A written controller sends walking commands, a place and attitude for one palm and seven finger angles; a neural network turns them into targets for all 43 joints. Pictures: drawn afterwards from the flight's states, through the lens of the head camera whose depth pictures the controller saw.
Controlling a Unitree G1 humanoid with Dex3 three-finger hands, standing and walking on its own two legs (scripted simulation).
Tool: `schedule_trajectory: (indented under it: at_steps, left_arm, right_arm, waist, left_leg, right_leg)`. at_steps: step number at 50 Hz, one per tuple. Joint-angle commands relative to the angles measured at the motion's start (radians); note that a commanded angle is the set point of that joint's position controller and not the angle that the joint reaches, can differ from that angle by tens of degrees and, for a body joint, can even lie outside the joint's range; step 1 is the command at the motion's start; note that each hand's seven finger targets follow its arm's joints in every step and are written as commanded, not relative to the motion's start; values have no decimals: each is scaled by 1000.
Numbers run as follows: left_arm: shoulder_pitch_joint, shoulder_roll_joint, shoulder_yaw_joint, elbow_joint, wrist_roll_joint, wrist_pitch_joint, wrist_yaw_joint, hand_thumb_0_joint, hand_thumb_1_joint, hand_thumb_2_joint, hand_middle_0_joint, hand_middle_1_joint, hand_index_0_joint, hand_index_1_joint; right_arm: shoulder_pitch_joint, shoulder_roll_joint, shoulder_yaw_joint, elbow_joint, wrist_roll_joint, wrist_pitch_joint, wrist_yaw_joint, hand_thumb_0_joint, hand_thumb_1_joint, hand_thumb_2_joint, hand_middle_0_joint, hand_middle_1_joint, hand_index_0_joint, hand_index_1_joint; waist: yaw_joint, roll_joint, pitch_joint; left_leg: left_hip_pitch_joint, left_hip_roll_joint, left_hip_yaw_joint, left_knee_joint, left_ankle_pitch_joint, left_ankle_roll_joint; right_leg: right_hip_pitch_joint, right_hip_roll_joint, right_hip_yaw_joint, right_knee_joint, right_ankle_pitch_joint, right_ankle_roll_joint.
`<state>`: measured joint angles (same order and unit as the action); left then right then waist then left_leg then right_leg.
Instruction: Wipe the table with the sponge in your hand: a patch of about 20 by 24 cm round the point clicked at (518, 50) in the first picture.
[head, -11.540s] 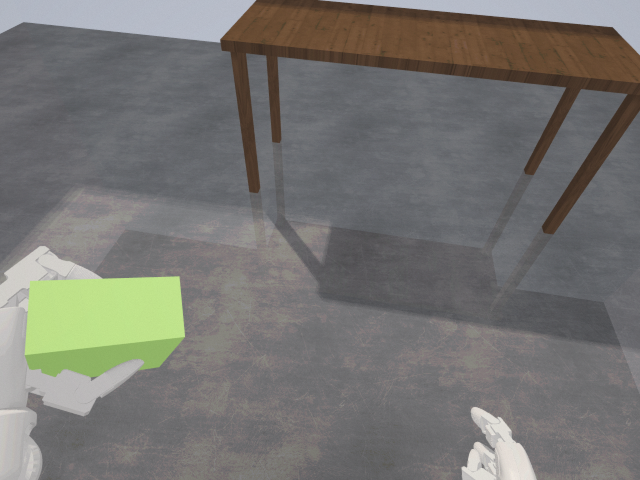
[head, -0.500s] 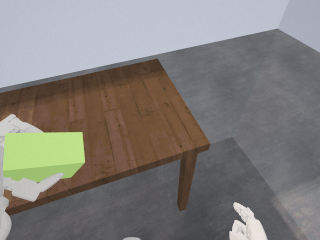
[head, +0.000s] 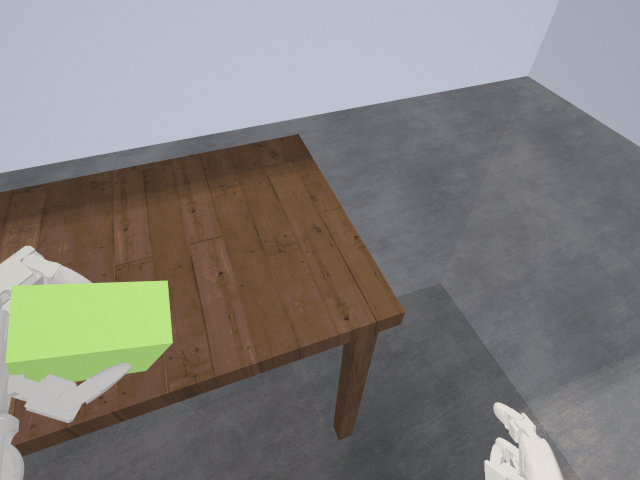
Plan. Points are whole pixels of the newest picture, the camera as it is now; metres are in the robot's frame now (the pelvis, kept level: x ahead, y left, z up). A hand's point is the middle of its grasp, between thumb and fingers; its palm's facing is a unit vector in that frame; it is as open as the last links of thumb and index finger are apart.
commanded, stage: come to a stop and stand still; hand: left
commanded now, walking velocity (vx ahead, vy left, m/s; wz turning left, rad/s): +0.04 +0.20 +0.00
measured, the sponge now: (113, 334) +0.22 +0.21 +0.14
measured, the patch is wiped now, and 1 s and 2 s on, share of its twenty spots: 0.00 0.00 0.00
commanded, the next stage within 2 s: look again from close up in 1.56 s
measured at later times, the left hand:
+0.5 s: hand (2, 310) +0.22 +0.29 +0.18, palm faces +0.42 -0.76 -0.49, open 10.1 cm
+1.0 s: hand (26, 347) +0.19 +0.26 +0.17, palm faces +0.38 -0.86 -0.34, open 10.1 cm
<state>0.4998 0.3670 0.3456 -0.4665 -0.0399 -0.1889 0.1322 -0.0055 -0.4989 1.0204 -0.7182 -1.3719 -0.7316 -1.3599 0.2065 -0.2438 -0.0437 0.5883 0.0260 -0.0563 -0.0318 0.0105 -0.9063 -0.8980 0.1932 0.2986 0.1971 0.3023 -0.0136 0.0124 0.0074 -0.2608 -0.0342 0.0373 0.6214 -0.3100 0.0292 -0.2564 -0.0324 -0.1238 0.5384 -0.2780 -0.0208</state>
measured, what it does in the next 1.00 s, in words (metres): steps on the spot: right foot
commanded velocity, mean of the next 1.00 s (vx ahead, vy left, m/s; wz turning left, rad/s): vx -0.01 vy -0.03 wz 0.00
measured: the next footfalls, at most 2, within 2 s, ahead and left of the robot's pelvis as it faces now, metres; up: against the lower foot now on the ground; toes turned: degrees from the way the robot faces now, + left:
right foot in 0.38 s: +0.03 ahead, -0.08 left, +0.00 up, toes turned -4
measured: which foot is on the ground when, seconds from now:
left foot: down 0.00-1.00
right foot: down 0.00-0.12, up 0.14-0.36, down 0.38-1.00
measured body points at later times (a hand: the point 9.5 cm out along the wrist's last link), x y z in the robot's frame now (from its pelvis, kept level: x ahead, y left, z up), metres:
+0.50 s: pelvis -0.03 +0.01 +0.01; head +0.01 +0.02 +0.45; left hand +0.19 +0.33 +0.21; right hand +0.15 -0.19 -0.08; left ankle -0.02 +0.08 -0.73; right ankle -0.01 -0.08 -0.73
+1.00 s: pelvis -0.04 +0.02 +0.01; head -0.03 +0.05 +0.46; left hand +0.17 +0.31 +0.19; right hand +0.11 -0.22 -0.06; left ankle -0.02 +0.08 -0.73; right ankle -0.01 -0.08 -0.73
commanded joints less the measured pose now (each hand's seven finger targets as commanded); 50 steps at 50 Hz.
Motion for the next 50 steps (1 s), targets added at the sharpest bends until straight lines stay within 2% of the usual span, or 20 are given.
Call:
schedule_trajectory:
  at_steps: [1, 3, 4, 6, 8, 11, 13, 16, 20, 21, 22, 23, 25, 28, 32, 33, 36, 39, 43, 50]
  left_arm:
    - [-88, 209, 144, -299, -15, -82, 39, 0, 100, 1300, -1200, -1600, -1200, -1600]
    - [-104, 222, 149, -338, -8, -87, 40, 0, 100, 1300, -1200, -1600, -1200, -1600]
    - [-103, 214, 145, -348, -2, -88, 38, 0, 100, 1300, -1200, -1600, -1200, -1600]
    - [-112, 228, 141, -345, 2, -79, 27, 0, 100, 1300, -1200, -1600, -1200, -1600]
    - [-98, 210, 129, -310, 3, -63, 18, 0, 100, 1300, -1200, -1600, -1200, -1600]
    - [-53, 174, 114, -274, -9, -44, 12, 0, 100, 1300, -1200, -1600, -1200, -1600]
    - [-21, 154, 102, -254, -15, -32, 6, 0, 100, 1300, -1200, -1600, -1200, -1600]
    - [-59, 164, 97, -263, -20, -24, 4, 0, 100, 1300, -1200, -1600, -1200, -1600]
    - [-115, 195, 123, -262, -27, -27, 13, 0, 100, 1300, -1200, -1600, -1200, -1600]
    - [-1205, 888, 625, -399, 190, -117, 2, 0, 100, 1300, -1200, -1600, -1200, -1600]
    - [-611, 315, 270, 190, 47, -84, -47, 0, 100, 1300, -1200, -1600, -1200, -1600]
    - [-409, 269, 229, 70, 3, -72, -40, 0, 100, 1300, -1200, -1600, -1200, -1600]
    - [-353, 227, 160, -16, -6, -91, -56, 0, 100, 1300, -1200, -1600, -1200, -1600]
    - [-95, 89, 50, -137, -26, -98, -57, 0, 100, 1300, -1200, -1600, -1200, -1600]
    - [-100, 171, 105, -191, -15, -92, -33, 0, 100, 1300, -1200, -1600, -1200, -1600]
    - [-100, 246, 180, -180, -15, -89, -18, 0, 100, 1300, -1200, -1600, -1200, -1600]
    - [-186, 248, 198, -162, -22, -99, -15, 0, 100, 1300, -1200, -1600, -1200, -1600]
    - [-273, 252, 184, -201, -17, -114, -10, 0, 100, 1300, -1200, -1600, -1200, -1600]
    - [-277, 197, 124, -230, -5, -131, -18, 0, 100, 1300, -1200, -1600, -1200, -1600]
    - [-207, 131, 67, -159, 20, -112, -18, 0, 100, 1300, -1200, -1600, -1200, -1600]
  right_arm:
    - [-92, -76, -8, -158, -8, -49, -2, 0, -900, -900, 200, 300, 200, 300]
    - [-100, -85, -7, -159, -11, -60, -17, 0, -900, -900, 200, 300, 200, 300]
    - [-88, -76, -5, -172, -10, -64, -19, 0, -900, -900, 200, 300, 200, 300]
    - [-71, -71, -3, -168, -28, -66, -13, 0, -900, -900, 200, 300, 200, 300]
    - [-73, -63, -4, -165, -30, -65, -8, 0, -900, -900, 200, 300, 200, 300]
    - [-42, -66, -1, -164, -25, -57, 3, 0, -900, -900, 200, 300, 200, 300]
    - [-49, -64, 8, -166, -20, -55, 3, 0, -900, -900, 200, 300, 200, 300]
    - [-50, -66, 19, -164, -22, -50, -3, 0, -900, -900, 200, 300, 200, 300]
    - [-75, -63, 26, -171, -16, -49, -21, 0, -900, -900, 200, 300, 200, 300]
    - [90, -132, 22, -145, -76, -126, -6, 0, -900, -900, 200, 300, 200, 300]
    - [-21, 0, 39, -103, -23, -129, 0, 0, -900, -900, 200, 300, 200, 300]
    - [-33, -59, -5, -134, -6, -108, 7, 0, -900, -900, 200, 300, 200, 300]
    - [-22, -78, -1, -171, -11, -121, 18, 0, -900, -900, 200, 300, 200, 300]
    - [-82, -67, 6, -187, 3, -124, 56, 0, -900, -900, 200, 300, 200, 300]
    - [-79, -88, 6, -189, -7, -126, 38, 0, -900, -900, 200, 300, 200, 300]
    - [-90, -88, 8, -179, -6, -118, 25, 0, -900, -900, 200, 300, 200, 300]
    - [-81, -76, 12, -184, -12, -116, -6, 0, -900, -900, 200, 300, 200, 300]
    - [-79, -77, 14, -176, -14, -124, -17, 0, -900, -900, 200, 300, 200, 300]
    - [-83, -80, 17, -169, -17, -156, -11, 0, -900, -900, 200, 300, 200, 300]
    - [-58, -96, 15, -154, -23, -171, 3, 0, -900, -900, 200, 300, 200, 300]
  waist:
    - [0, -76, -93]
    - [13, 65, -101]
    - [20, 106, -132]
    - [18, 170, -163]
    - [26, 159, -148]
    - [20, 99, -152]
    - [18, 119, -138]
    - [13, 145, -126]
    - [11, 84, -150]
    - [9, -11, 119]
    - [43, -48, -151]
    - [48, 80, -163]
    - [48, 138, -242]
    - [58, 42, -217]
    - [49, -120, -101]
    - [48, -121, -72]
    - [32, -78, -20]
    - [25, 54, -36]
    - [36, 107, -62]
    - [41, 30, -63]
  left_leg:
    - [-6, 87, -82, -161, 112, 14]
    - [36, 160, -187, -271, 326, 30]
    - [106, 205, -224, -261, 542, 26]
    - [277, 240, -256, -267, 905, -30]
    - [294, 243, -218, -268, 903, -47]
    - [305, 230, -178, -249, 898, -63]
    - [284, 216, -149, -257, 870, -79]
    - [210, 206, -158, -274, 759, -115]
    - [37, 176, -164, -238, 489, -111]
    - [-232, 154, -95, -137, 372, 1]
    - [99, 113, -160, -193, 431, -6]
    - [172, 101, -117, -217, 499, -53]
    - [163, 136, -116, -190, 472, -30]
    - [62, 134, -98, -208, 298, 15]
    - [4, 85, -78, -189, 21, 9]
    - [24, 78, -72, -179, -15, 9]
    - [24, 55, -69, -132, -51, 12]
    - [42, 61, -83, -152, -62, 19]
    - [34, 87, -114, -227, -86, 34]
    - [-39, 147, -172, -330, -4, 30]
  right_leg:
    - [86, -265, 265, -96, 278, -68]
    - [82, -109, 148, 27, 251, -13]
    - [50, -60, 100, 93, 212, 5]
    - [-99, -18, 76, 197, -75, 11]
    - [-135, -10, 80, 247, -112, 9]
    - [-112, 3, 63, 138, -60, 0]
    - [-73, 14, 52, 51, -14, -5]
    - [26, 15, 58, -77, 47, -12]
    - [254, -33, 111, -178, 310, -28]
    - [72, -16, 141, -137, 230, 7]
    - [-20, -82, 176, -125, 193, -69]
    - [68, -12, 160, -83, 270, -67]
    - [110, -38, 208, -69, 263, -33]
    - [188, -48, 204, -91, 260, 9]
    - [70, -85, 278, -245, -19, -11]
    - [6, -94, 291, -283, -107, -22]
    - [-89, -128, 341, -350, -287, -38]
    - [-80, -118, 334, -326, -271, -40]
    - [-4, -66, 286, -282, -201, -15]
    - [127, -6, 193, -165, 55, -2]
